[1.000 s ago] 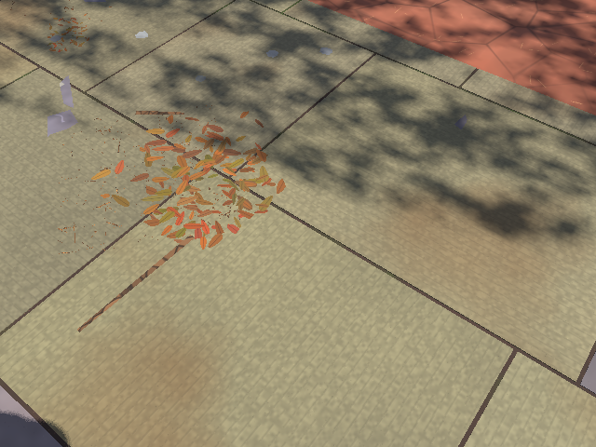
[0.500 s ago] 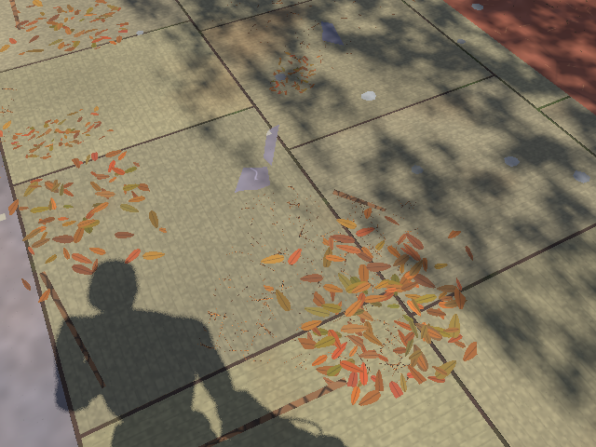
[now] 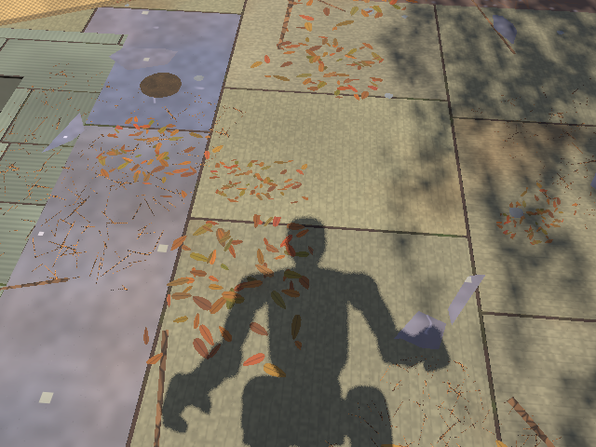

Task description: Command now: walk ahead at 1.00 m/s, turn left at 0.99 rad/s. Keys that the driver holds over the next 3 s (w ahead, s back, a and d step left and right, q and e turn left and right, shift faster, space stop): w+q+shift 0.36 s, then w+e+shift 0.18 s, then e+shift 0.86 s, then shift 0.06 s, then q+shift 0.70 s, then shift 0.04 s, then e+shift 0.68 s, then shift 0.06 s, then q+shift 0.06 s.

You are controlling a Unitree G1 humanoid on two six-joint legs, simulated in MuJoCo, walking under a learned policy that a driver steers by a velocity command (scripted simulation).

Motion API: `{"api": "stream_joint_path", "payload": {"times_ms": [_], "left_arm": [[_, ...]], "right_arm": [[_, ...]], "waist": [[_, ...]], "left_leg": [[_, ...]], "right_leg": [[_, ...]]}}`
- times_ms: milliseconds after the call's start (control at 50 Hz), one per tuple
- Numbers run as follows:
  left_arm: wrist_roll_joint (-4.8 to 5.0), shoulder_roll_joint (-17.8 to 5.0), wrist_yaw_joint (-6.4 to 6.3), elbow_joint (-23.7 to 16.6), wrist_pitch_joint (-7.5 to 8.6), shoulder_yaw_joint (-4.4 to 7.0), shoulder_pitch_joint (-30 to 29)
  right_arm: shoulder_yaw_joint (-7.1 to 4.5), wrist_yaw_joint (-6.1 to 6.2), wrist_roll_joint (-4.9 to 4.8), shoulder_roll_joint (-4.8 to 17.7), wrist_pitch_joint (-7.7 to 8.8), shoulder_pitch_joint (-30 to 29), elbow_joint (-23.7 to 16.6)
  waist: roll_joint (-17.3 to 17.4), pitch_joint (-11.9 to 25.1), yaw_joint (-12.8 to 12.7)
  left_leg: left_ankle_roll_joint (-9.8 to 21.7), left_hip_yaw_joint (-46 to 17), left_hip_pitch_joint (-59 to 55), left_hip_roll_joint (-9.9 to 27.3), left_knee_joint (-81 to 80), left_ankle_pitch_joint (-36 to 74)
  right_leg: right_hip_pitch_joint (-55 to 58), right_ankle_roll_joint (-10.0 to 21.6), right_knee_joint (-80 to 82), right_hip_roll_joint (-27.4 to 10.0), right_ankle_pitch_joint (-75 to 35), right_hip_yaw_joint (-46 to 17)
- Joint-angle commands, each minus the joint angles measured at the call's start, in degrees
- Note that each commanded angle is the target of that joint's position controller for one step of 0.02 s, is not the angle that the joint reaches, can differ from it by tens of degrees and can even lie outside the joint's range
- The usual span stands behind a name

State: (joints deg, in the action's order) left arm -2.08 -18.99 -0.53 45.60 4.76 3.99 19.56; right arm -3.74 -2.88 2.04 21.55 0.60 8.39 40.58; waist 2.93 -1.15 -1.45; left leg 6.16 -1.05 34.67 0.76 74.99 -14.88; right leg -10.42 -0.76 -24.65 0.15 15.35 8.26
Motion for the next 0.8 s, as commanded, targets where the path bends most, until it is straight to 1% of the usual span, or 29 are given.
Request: {"api": "stream_joint_path", "payload": {"times_ms": [20, 60, 120, 160, 200, 240, 260, 280, 300, 320, 340, 360, 380, 400, 420, 480, 500, 520, 560, 620, 640, 660, 680, 700, 720, 740, 760, 780, 800], "left_arm": [[0.76, -0.9, 1.03, -0.8, 2.31, -0.6, 0.8], [0.45, -2.0, 1.07, -0.5, 2.91, -0.5, -0.7], [0.44, -4.1, 0.74, 1.4, 2.96, -0.15, 3.4], [0.45, -6.4, 0.19, 1.9, 2.4, 0.23, 5.8], [0.52, -9.8, -0.81, 1.6, 0.86, 0.99, 7.0], [0.19, -12.4, -1.13, -0.5, -1.16, 1.73, 2.8], [-0.21, -11.3, -0.63, -1.4, -1.68, 1.73, 1.4], [-1.15, -3.5, 0.44, -4.3, -1.56, 0.07, 1.1], [0.61, -4.8, 0.5, -11.4, -0.34, -0.2, 0.8], [0.36, -6.1, 0.5, -12.4, 1.18, -0.61, -5.1], [0.62, -5.6, 0.45, -12.1, 1.82, -1.08, -5.8], [-0.2, -4.9, 0.24, -11.7, 1.52, -1.41, -6.8], [-1.13, -4.3, 0.17, -10.5, 0.32, -1.69, -3.8], [-1.91, -3.6, 0.38, -9.1, -1.13, -1.94, -1.4], [-2.02, -2.5, 0.87, -8.9, -2.05, -2.23, -1.2], [-0.38, 0.3, 2.1, -11.6, -2.49, -3.42, -10.7], [0.28, 1.3, 2.42, -12.9, -2.18, -3.98, -13.1], [0.96, 0.9, 2.72, -13.0, -1.9, -3.95, -15.4], [1.41, 1.1, 3.21, -12.8, -1.53, -3.93, -18.7], [0.5, -0.4, 3.26, -10.9, -0.64, -3.26, -16.5], [0.21, -1.5, 3.19, -9.6, -0.35, -2.81, -13.2], [0.11, -3.6, 3.12, -6.7, -0.11, -1.9, -4.6], [-0.01, -5.5, 2.95, -3.4, -0.04, -0.96, 6.0], [-0.59, -8.2, 2.44, -0.5, -0.07, 0.25, 15.3], [-0.43, -13.0, 2.51, -0.7, -0.8, 1.65, 13.9], [1.36, -14.0, 2.53, -3.2, -1.25, 2.95, 11.8], [2.23, -12.0, 1.39, -5.9, -1.99, 2.94, 5.5], [2.7, -7.3, 0.58, -5.8, -2.98, 1.51, 1.2], [2.83, -5.1, 0.24, -5.0, -3.24, 0.83, 1.1]], "right_arm": [[2.18, -1.57, 0.22, -3.0, -0.44, -4.3, -8.0], [2.46, -1.99, -0.35, -2.4, -0.5, -7.7, -9.8], [3.0, -3.16, -0.08, -2.6, -0.37, -14.4, -11.2], [3.01, -3.25, -0.15, -2.5, -0.02, -15.2, -10.7], [2.19, -2.28, -0.31, -0.5, 0.22, -9.7, -8.8], [-0.29, -0.75, -0.52, 3.9, 0.58, 9.9, -3.1], [-2.29, 0.68, -0.73, 6.5, 0.64, 18.7, 0.6], [-3.85, 1.94, -2.11, 11.3, -0.06, 13.6, 0.4], [-4.46, 1.96, 0.12, 15.4, -1.1, 13.4, -2.8], [-4.56, 2.69, -0.06, 13.2, -1.15, 15.5, -2.6], [-4.11, 3.11, -0.55, 10.5, -0.52, 13.9, -1.0], [-3.55, 3.41, -0.82, 8.6, 0.48, 12.3, -0.1], [-2.65, 3.9, -0.72, 6.5, 1.61, 9.8, -0.6], [-1.38, 3.99, -0.96, 3.5, 2.69, 8.5, -0.4], [-0.52, 3.8, -1.22, 1.7, 3.66, 8.9, 0.3], [-0.56, 2.59, -1.26, 2.3, 5.48, 11.2, 2.6], [-0.56, 2.09, -1.39, 2.4, 6.03, 12.6, 2.9], [-0.36, 1.79, -1.67, 1.6, 6.47, 13.7, 3.5], [-0.25, 1.89, -2.04, 2.3, 7.08, 16.6, 5.2], [-0.29, 3.15, -1.14, 4.5, 7.17, 18.9, 7.2], [-0.34, 3.91, -0.68, 5.0, 6.84, 18.7, 7.4], [-0.48, 4.7, 0.12, 5.5, 6.29, 17.0, 7.0], [-0.91, 5.33, 0.05, 6.7, 5.71, 12.5, 5.8], [-0.96, 5.69, -0.95, 6.4, 5.68, 7.5, 4.2], [0.67, 5.62, -2.38, -2.5, 5.95, 15.8, 1.7], [1.19, 5.57, -2.52, 1.4, 5.71, 16.9, 0.5], [1.82, 5.36, -1.87, 2.1, 5.53, 12.0, -1.0], [2.32, 4.64, -0.46, 1.6, 5.57, 9.2, -2.0], [2.51, 4.22, 0.69, 0.8, 4.84, 6.1, -3.3]], "waist": [[-7.0, -2.1, 2.3], [-7.1, -4.2, 3.3], [-4.3, -7.8, 1.2], [-5.5, -6.4, 1.4], [-9.1, -1.3, 5.2], [-10.4, 8.0, 14.5], [-6.5, 11.3, 17.1], [8.2, 7.6, 9.6], [9.0, 19.0, 7.7], [-2.0, 16.2, 9.4], [-5.6, 7.4, 6.6], [-8.5, 2.7, 3.5], [-9.6, 1.6, 0.5], [-9.8, 0.9, -1.6], [-9.2, 0.2, -2.3], [-6.1, -3.6, 0.8], [-2.8, -4.7, 2.0], [-3.7, -5.5, 3.4], [-4.7, -6.2, 5.4], [-2.9, -2.7, 4.8], [-0.9, -0.1, 3.1], [0.4, 4.3, -1.0], [2.2, 7.6, -6.8], [-0.9, 9.4, -12.7], [-21.8, 18.4, -4.0], [-11.2, 33.4, -5.8], [-4.7, 28.8, -4.8], [0.3, 16.6, -1.5], [2.9, 9.1, -0.1]], "left_leg": [[-0.4, -3.2, 11.0, 5.8, -1.5, 5.8], [-0.4, -1.0, 9.4, 5.6, -9.1, 11.9], [1.6, 6.9, 5.1, 3.0, -23.4, 16.1], [3.8, 11.4, -0.6, -0.9, -29.2, 15.1], [5.5, 13.1, -7.6, -5.1, -30.9, 9.3], [8.4, 9.9, -28.7, -8.0, -33.0, 3.5], [10.1, 4.5, -44.0, -7.3, -38.0, 1.6], [12.2, -13.3, -49.3, 3.3, -38.6, 5.8], [23.4, -41.7, -63.6, 12.2, -49.8, -1.2], [20.7, -44.6, -59.7, 13.2, -57.5, -4.9], [19.0, -41.1, -49.9, 12.0, -60.1, -2.9], [17.3, -36.2, -40.6, 9.1, -60.7, 2.1], [16.2, -30.4, -34.0, 8.0, -60.2, 7.0], [15.2, -26.5, -27.7, 6.6, -61.1, 9.9], [14.4, -23.4, -23.2, 5.5, -62.5, 10.9], [10.1, -12.0, -18.8, 0.4, -67.1, 19.3], [8.7, -10.4, -17.4, 0.6, -67.6, 24.3], [6.7, -7.8, -18.2, -0.1, -68.9, 27.5], [4.3, -5.0, -23.6, 1.3, -72.3, 33.7], [-0.1, 0.4, -37.0, 3.4, -64.1, 62.8], [-1.9, 1.2, -39.4, 3.9, -58.1, 70.4], [-3.8, 2.0, -40.0, 4.1, -47.3, 73.9], [-5.5, 3.7, -36.4, 3.5, -32.1, 72.6], [-7.4, 7.0, -27.2, -2.1, -8.3, 51.6], [-11.4, 4.0, 0.1, -11.6, 21.2, -20.5], [-10.9, -5.4, 8.1, -9.7, 29.1, -15.8], [-9.8, -7.3, 7.4, -5.2, 25.1, -9.0], [-8.1, -5.9, 6.5, -2.6, 17.1, -6.9], [-8.2, -5.3, 5.9, -1.2, 11.2, -7.6]], "right_leg": [[2.9, 5.0, 16.4, -16.4, -10.1, -10.4], [0.7, 3.9, 18.2, -14.1, -16.1, -2.4], [3.3, 2.2, 20.0, -11.6, -28.1, 5.9], [8.6, 1.1, 15.9, -11.7, -51.2, 8.8], [14.5, 0.7, 4.7, -13.8, -73.9, 8.9], [9.6, 2.3, -20.4, -16.4, -78.0, 6.8], [-2.2, 1.7, -39.7, -13.6, -54.1, 6.4], [-20.7, 0.1, -60.9, -2.9, 8.8, 5.5], [-38.2, -1.8, -73.0, 1.4, 14.1, -6.5], [-41.3, -1.1, -68.6, -2.3, 8.8, -12.3], [-40.4, -0.9, -61.7, -4.4, 6.1, -12.4], [-36.6, -1.3, -56.7, -6.1, 6.7, -12.4], [-32.1, -1.7, -53.4, -7.7, 6.8, -12.2], [-27.9, -2.3, -50.0, -9.0, 7.2, -11.6], [-25.4, -2.7, -45.5, -10.0, 7.9, -11.0], [-24.7, -1.1, -31.1, -10.2, -6.2, -6.9], [-22.5, 0.1, -24.6, -10.4, -13.0, -6.4], [-20.6, 1.5, -20.0, -9.5, -19.1, -5.0], [-18.7, 4.2, -12.9, -6.5, -27.3, -2.6], [-16.6, 6.8, -8.0, 1.0, -25.9, 0.7], [-13.4, 7.1, -7.8, 3.6, -23.5, 1.2], [-6.1, 7.5, -7.5, 6.1, -22.1, 0.6], [3.0, 8.1, -5.2, 6.1, -24.1, -0.8], [12.4, 11.8, -1.0, 0.8, -34.1, -6.6], [38.3, 22.3, -14.6, -18.2, -80.4, -28.9], [45.4, 29.4, -8.6, -23.0, -77.2, -42.9], [36.4, 27.4, -3.5, -20.4, -59.3, -40.6], [21.4, 24.0, 0.7, -16.3, -48.7, -35.6], [11.4, 22.0, 3.6, -13.3, -46.7, -32.4]]}}
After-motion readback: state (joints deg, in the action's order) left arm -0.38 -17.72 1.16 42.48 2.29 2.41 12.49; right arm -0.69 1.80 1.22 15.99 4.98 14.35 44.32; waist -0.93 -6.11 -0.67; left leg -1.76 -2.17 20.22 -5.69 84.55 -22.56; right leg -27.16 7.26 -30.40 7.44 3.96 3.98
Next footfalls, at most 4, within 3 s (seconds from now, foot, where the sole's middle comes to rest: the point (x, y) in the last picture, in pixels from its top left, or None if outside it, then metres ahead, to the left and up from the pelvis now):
0.26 left None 0.41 0.09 -0.77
0.70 right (262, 287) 0.89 0.14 -0.77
1.14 left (192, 256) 0.98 0.34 -0.77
1.58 right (265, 301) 0.84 0.13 -0.77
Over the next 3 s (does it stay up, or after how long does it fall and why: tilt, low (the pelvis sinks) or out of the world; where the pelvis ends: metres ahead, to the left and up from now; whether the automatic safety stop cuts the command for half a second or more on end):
stays up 0.87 0.27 0.00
